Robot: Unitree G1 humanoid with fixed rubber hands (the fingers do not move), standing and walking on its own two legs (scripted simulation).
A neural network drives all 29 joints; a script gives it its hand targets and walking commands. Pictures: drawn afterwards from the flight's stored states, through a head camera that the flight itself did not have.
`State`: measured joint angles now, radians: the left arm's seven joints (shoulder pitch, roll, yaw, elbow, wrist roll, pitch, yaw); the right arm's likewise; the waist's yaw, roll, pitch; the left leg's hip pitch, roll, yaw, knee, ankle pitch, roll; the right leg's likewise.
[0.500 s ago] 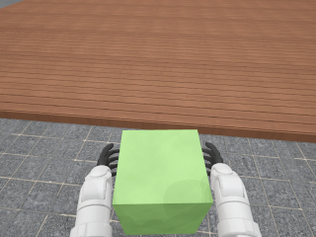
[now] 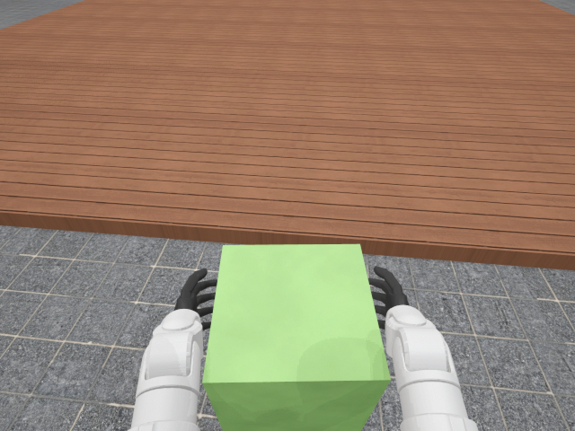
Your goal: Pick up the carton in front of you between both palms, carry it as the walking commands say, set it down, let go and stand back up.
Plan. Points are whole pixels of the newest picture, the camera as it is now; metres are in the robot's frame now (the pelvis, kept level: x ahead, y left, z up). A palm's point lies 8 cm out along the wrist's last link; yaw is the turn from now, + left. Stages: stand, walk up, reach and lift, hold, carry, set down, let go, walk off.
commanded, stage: hold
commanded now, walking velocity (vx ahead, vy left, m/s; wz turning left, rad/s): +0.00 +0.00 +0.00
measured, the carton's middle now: (292, 344) +0.28 +0.00 -0.04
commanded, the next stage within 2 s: carry in 1.04 s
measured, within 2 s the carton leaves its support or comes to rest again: neither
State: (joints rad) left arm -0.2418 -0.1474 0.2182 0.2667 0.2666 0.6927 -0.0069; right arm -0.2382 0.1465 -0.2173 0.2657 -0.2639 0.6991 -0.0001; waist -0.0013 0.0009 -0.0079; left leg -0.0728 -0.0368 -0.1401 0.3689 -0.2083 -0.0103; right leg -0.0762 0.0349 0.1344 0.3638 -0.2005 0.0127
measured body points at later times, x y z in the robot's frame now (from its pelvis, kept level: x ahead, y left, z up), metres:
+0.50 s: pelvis -0.01 +0.00 +0.00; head -0.06 +0.00 +0.45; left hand +0.29 +0.15 +0.04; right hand +0.29 -0.15 +0.04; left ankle +0.00 +0.13 -0.75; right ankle +0.01 -0.13 -0.75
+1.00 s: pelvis +0.00 +0.00 +0.00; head -0.05 +0.00 +0.45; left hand +0.29 +0.15 +0.04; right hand +0.29 -0.15 +0.04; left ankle +0.00 +0.13 -0.75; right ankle +0.01 -0.13 -0.75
